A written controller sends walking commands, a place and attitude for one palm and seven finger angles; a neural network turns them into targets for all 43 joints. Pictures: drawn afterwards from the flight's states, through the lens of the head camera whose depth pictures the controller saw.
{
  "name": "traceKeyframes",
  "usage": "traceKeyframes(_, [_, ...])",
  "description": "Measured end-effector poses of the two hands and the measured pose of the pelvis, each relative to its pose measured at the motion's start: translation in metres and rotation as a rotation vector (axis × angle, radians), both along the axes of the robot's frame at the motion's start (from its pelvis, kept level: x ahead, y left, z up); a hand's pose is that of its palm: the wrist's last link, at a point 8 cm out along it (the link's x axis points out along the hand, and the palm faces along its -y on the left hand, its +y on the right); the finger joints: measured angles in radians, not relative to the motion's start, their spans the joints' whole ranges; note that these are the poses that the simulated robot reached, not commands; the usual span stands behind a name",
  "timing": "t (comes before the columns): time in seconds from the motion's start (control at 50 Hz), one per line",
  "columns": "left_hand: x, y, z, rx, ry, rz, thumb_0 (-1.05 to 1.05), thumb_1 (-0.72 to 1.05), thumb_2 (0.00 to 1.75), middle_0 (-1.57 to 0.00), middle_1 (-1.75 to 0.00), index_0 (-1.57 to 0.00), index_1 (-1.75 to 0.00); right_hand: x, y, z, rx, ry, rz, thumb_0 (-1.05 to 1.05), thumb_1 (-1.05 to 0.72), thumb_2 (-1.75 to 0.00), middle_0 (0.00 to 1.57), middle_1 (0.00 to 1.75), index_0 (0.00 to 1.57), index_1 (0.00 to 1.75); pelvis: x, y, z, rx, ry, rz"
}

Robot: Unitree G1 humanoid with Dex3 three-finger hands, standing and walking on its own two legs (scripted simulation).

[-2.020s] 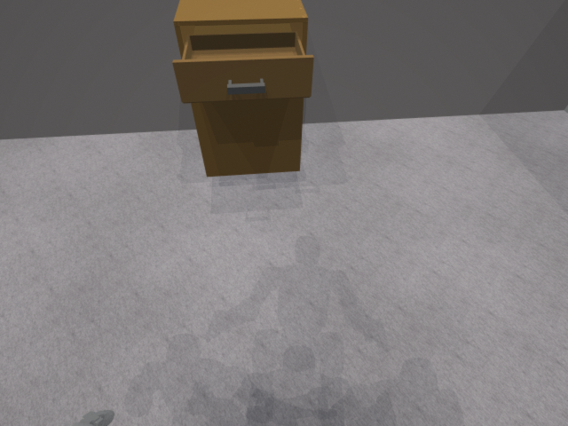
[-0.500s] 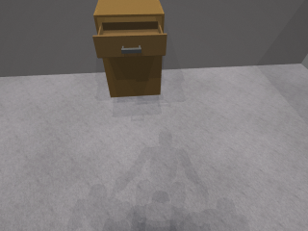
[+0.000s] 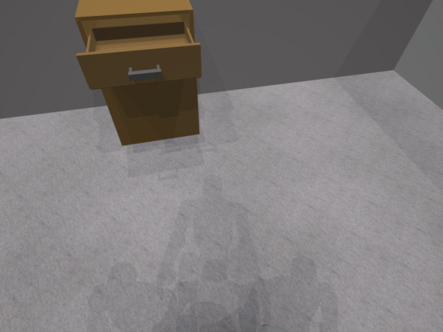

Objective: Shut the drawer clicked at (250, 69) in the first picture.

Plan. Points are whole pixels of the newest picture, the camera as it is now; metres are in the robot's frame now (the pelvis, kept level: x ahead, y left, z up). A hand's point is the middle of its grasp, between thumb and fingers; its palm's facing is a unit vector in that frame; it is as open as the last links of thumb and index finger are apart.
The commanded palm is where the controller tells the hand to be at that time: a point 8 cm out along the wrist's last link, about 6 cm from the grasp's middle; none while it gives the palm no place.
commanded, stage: walk to a spot facing it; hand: left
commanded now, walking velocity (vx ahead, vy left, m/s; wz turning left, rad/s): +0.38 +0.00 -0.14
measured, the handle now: (145, 71) +1.01 +0.32 -0.09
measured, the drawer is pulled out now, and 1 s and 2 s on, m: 0.30 0.30 0.30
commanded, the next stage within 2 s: turn to face it in 0.90 s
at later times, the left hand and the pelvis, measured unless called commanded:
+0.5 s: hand (158, 327) +0.17 +0.14 -0.19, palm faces +0.11 -0.99 -0.09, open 7.4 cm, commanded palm none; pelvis +0.21 -0.01 +0.00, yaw +1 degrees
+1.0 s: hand (160, 194) +0.49 +0.19 -0.17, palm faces -0.12 -0.98 -0.16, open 7.4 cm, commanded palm none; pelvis +0.41 +0.01 +0.00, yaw -9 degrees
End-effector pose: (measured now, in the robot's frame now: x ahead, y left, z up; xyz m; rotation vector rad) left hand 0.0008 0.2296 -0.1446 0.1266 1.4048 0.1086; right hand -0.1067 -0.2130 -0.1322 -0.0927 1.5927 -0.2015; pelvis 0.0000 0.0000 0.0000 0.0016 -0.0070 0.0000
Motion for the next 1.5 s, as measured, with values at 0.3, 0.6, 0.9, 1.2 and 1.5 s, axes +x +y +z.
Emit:
traceKeyframes(0.3, [0.158, -0.039, 0.003, 0.038, -0.173, 0.001, 0.01, 0.92, 0.90, -0.20, -0.30, -0.20, -0.30, 0.199, -0.053, -0.012, -0.016, -0.178, 0.019, 0.01, -0.91, -0.90, 0.20, 0.30, 0.20, 0.30, 0.122, -0.039, -0.002, -0.017, -0.027, 0.003])
traceKeyframes(0.6, [0.180, -0.011, -0.031, -0.067, 0.105, 0.128, 0.01, 0.91, 0.90, -0.20, -0.30, -0.20, -0.30, 0.473, 0.002, 0.007, -0.062, -0.538, 0.198, 0.01, -0.91, -0.90, 0.20, 0.30, 0.20, 0.30, 0.257, 0.015, -0.018, -0.047, -0.030, 0.010])
traceKeyframes(0.9, [0.405, 0.031, 0.006, 0.010, -0.074, -0.034, 0.01, 0.91, 0.90, -0.19, -0.30, -0.19, -0.30, 0.425, 0.020, 0.006, -0.051, -0.203, -0.053, 0.00, -0.93, -0.90, 0.20, 0.30, 0.20, 0.30, 0.372, 0.028, 0.009, 0.002, -0.019, -0.100])
traceKeyframes(1.2, [0.630, -0.067, 0.005, 0.008, -0.341, -0.223, 0.01, 0.91, 0.90, -0.20, -0.30, -0.20, -0.30, 0.453, 0.003, -0.029, 0.064, 0.026, -0.215, 0.01, -0.91, -0.90, 0.20, 0.30, 0.20, 0.30, 0.478, -0.036, -0.018, -0.004, -0.032, -0.123])
traceKeyframes(1.5, [0.590, -0.012, -0.010, 0.026, -0.281, 0.052, -0.01, 0.92, 0.90, -0.20, -0.30, -0.20, -0.30, 0.674, -0.047, -0.002, -0.084, -0.361, 0.125, 0.01, -0.91, -0.90, 0.19, 0.30, 0.20, 0.30, 0.508, -0.016, -0.015, -0.042, -0.028, 0.051])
